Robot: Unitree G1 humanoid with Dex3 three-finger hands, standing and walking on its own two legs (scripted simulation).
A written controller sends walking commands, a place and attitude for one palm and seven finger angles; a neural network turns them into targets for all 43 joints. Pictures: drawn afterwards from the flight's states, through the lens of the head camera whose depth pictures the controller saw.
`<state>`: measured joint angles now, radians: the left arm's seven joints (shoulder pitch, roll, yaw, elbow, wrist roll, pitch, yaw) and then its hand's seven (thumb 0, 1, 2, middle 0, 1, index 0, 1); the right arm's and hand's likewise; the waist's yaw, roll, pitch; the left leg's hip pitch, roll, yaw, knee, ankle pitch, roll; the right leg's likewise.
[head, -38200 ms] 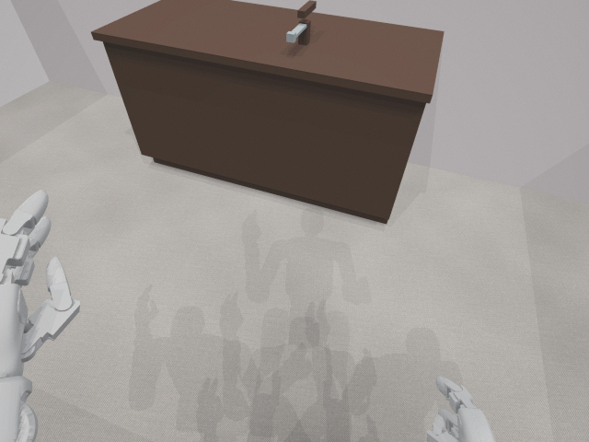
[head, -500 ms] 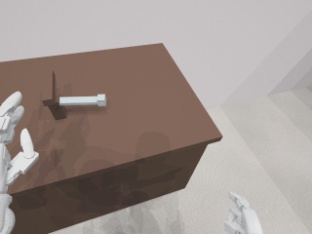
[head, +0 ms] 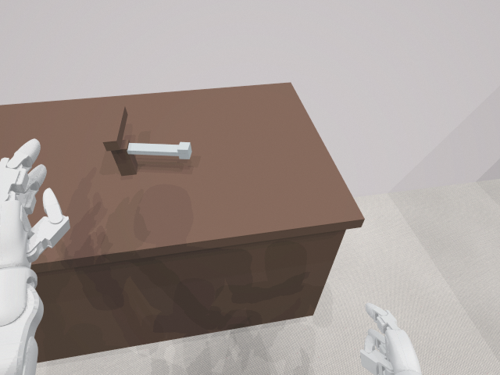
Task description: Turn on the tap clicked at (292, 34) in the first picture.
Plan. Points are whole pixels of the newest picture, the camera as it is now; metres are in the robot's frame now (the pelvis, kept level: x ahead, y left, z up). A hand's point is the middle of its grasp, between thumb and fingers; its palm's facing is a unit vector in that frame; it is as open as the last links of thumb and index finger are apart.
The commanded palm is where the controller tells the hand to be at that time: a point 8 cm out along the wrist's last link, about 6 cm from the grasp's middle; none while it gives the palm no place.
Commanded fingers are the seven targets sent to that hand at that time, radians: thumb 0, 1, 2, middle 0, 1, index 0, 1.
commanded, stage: turn the palm inward beside the body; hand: left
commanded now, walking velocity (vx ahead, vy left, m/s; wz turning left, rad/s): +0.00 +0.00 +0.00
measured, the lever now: (184, 150) +0.56 +0.24 +0.03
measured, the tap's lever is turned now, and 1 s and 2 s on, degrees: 77 77 77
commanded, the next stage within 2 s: reach beside the lever's end, fingers flat in 1.70 s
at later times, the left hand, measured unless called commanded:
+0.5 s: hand (101, 227) +0.25 +0.25 +0.15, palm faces +0.41 -0.88 -0.25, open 7.4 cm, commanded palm +0.20 +0.29 +0.16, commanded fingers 0.00 0.90 0.90 -0.20 -0.30 -0.20 -0.30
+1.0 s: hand (101, 252) +0.22 +0.23 +0.14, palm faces +0.45 -0.87 -0.17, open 7.4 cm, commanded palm +0.17 +0.27 +0.15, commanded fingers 0.00 0.90 0.90 -0.20 -0.30 -0.20 -0.30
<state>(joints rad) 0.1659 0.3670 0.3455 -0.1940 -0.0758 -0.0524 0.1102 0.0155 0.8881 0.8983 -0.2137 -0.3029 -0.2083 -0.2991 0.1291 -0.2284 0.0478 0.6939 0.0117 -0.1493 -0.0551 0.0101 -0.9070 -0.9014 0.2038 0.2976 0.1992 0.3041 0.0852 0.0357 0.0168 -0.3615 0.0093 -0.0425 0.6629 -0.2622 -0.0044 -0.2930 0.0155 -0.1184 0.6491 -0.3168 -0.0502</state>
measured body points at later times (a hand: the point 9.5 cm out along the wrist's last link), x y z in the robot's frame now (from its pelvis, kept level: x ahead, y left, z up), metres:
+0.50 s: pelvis +0.05 +0.00 +0.00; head +0.05 -0.02 +0.45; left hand +0.22 +0.29 +0.16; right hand +0.23 -0.25 -0.08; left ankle +0.07 +0.13 -0.72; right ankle +0.03 -0.08 -0.72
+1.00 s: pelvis +0.03 +0.00 +0.00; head +0.01 -0.02 +0.45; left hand +0.19 +0.28 +0.15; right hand +0.23 -0.21 -0.07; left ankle +0.07 +0.13 -0.72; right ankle +0.03 -0.08 -0.72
